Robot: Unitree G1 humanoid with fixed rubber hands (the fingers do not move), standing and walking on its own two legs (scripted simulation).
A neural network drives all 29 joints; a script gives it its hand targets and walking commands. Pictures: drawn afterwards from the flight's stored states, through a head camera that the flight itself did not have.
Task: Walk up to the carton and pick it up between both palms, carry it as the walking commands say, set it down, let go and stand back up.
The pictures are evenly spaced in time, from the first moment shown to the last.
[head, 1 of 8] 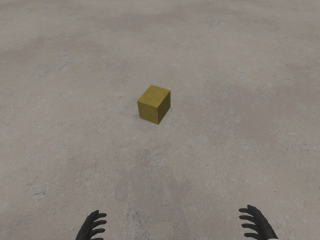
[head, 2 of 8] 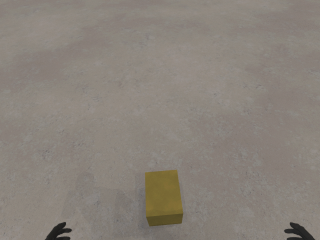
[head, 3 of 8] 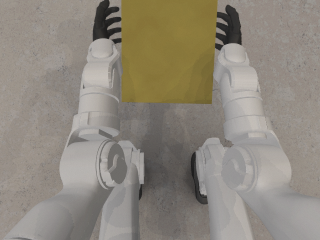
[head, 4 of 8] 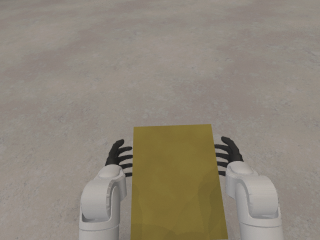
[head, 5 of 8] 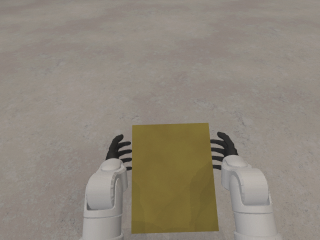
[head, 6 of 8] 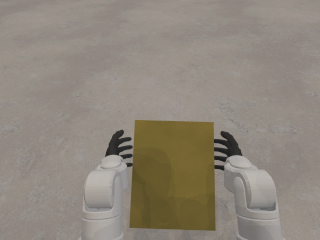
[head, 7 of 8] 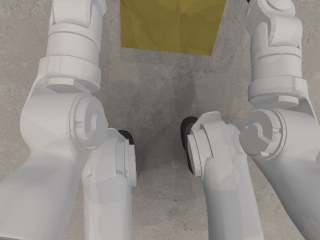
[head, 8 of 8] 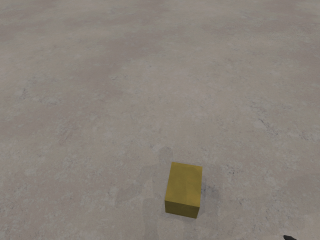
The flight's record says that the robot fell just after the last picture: no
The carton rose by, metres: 0.69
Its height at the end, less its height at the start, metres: +0.00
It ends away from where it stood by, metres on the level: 2.85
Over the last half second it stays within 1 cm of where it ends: yes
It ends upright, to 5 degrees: yes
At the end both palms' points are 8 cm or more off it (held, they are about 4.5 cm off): yes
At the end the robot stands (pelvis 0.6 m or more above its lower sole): yes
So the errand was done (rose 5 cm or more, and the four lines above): yes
